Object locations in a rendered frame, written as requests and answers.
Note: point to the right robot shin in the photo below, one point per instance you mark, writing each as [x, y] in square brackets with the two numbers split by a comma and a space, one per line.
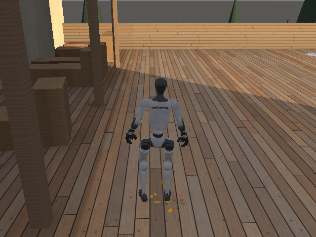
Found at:
[167, 178]

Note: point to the robot left upper arm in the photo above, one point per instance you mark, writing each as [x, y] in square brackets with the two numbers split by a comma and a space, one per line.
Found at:
[144, 103]

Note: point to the right robot hand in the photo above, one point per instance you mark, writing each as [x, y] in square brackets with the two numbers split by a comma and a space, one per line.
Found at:
[183, 140]

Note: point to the robot right upper arm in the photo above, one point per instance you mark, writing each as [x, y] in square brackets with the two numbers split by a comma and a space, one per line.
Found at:
[177, 112]

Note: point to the robot right forearm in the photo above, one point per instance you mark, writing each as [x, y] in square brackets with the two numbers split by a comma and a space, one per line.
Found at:
[183, 130]

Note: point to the left robot hand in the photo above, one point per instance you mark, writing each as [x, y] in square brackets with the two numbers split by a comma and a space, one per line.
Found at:
[130, 137]

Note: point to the robot left forearm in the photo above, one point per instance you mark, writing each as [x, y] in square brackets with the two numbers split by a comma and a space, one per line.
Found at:
[132, 127]

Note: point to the robot shin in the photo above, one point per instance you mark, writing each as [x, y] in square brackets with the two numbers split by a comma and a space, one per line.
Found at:
[143, 178]
[167, 178]

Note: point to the left robot shin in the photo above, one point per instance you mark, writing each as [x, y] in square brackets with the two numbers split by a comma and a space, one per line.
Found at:
[143, 178]

